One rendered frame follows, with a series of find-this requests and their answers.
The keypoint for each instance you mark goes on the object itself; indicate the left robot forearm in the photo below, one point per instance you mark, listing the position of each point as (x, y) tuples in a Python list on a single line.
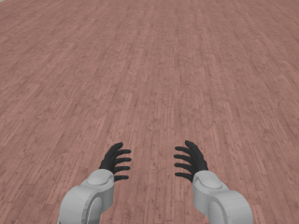
[(84, 204)]

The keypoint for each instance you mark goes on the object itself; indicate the right robot hand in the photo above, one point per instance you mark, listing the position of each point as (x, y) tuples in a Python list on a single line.
[(196, 160)]

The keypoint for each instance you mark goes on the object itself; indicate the right robot forearm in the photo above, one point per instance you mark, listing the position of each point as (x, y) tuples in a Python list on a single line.
[(218, 203)]

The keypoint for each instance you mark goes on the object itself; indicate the left robot hand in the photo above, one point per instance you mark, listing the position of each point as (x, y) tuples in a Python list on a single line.
[(109, 161)]

